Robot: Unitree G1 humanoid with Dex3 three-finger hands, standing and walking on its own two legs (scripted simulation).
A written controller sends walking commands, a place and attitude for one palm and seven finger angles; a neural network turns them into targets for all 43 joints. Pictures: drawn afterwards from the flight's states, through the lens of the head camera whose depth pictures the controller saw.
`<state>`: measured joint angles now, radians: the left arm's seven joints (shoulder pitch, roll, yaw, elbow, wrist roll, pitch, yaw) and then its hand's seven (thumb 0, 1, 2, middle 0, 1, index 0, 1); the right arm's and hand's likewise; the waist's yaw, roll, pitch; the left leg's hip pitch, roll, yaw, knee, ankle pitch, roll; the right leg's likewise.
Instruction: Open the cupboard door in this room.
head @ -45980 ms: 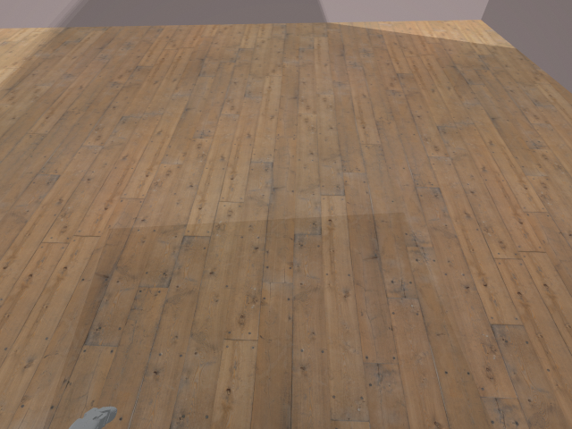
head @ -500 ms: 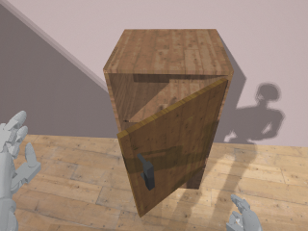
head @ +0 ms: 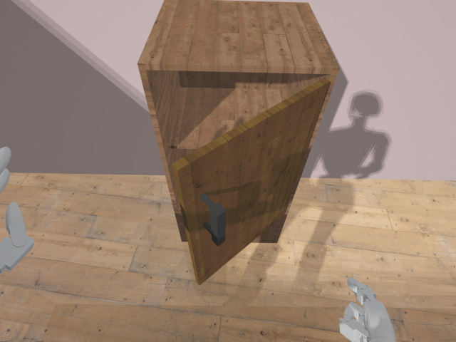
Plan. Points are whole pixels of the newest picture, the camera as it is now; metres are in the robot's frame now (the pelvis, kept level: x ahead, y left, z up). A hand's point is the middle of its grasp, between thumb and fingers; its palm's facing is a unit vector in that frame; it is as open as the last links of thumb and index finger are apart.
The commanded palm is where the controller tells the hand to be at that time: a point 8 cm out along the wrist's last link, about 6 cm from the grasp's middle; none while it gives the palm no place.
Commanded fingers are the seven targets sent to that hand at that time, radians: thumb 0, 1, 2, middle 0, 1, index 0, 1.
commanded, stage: step back with the hand held close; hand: left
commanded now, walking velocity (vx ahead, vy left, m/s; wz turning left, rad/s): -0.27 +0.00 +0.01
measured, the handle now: (212, 219) +0.36 +0.06 -0.04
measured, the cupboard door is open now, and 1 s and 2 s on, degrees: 41 41 41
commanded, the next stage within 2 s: stop stepping back and stand still in 0.80 s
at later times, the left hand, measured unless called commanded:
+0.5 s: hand out of the picture +0.14 +0.27 +0.16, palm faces +0.44 -0.79 -0.43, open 7.4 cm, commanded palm +0.07 +0.32 +0.18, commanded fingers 0.00 0.90 0.90 -0.20 -0.30 -0.20 -0.30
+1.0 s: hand out of the picture +0.07 +0.22 +0.17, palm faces +0.26 -0.83 -0.49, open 7.4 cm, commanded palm +0.02 +0.28 +0.18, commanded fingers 0.00 0.90 0.90 -0.20 -0.30 -0.20 -0.30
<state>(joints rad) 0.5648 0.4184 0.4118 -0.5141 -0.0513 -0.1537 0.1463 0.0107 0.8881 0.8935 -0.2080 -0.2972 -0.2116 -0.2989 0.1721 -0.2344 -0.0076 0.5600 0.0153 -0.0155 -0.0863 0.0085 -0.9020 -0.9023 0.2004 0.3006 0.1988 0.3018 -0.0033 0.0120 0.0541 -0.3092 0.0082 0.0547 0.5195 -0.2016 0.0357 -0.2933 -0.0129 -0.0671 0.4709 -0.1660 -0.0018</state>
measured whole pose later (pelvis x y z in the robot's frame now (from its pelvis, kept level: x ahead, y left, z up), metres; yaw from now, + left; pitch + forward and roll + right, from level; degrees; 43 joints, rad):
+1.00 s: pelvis -0.14 -0.01 -0.01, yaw -4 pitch +1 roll -2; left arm 0.61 0.51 0.45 -0.62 -0.07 -0.25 0.10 0.01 0.89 0.89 -0.21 -0.30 -0.21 -0.30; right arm 0.17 -0.18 0.04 0.63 -0.01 -0.06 -0.05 0.01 -0.90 -0.90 0.21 0.30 0.20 0.30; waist -0.01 -0.04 -0.01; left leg -0.50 0.04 0.02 0.61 -0.13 -0.01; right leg -0.08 0.05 0.01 0.48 -0.41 -0.01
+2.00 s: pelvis -0.21 -0.01 -0.01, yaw +0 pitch +0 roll +1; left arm 0.20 0.28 0.09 0.53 0.03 0.02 0.01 0.00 0.91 0.89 -0.19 -0.29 -0.19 -0.30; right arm 0.14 -0.31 -0.02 0.85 -0.02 -0.03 -0.01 0.01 -0.90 -0.90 0.20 0.30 0.20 0.30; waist -0.02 0.04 0.01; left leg -0.35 -0.04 -0.02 0.58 -0.22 0.01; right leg -0.25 0.02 -0.04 0.62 -0.37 -0.05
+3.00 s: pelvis -0.21 -0.01 +0.01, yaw +1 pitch -2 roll +0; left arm 0.30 0.12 0.01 1.14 0.00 0.00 0.03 0.00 0.91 0.89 -0.19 -0.29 -0.20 -0.30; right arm 0.28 -0.12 0.01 1.15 -0.02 0.00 -0.04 0.00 -0.91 -0.90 0.20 0.30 0.20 0.30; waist -0.01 0.01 0.05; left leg -0.23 -0.02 -0.04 0.44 -0.16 0.01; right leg -0.11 0.04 -0.05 0.43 -0.28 -0.05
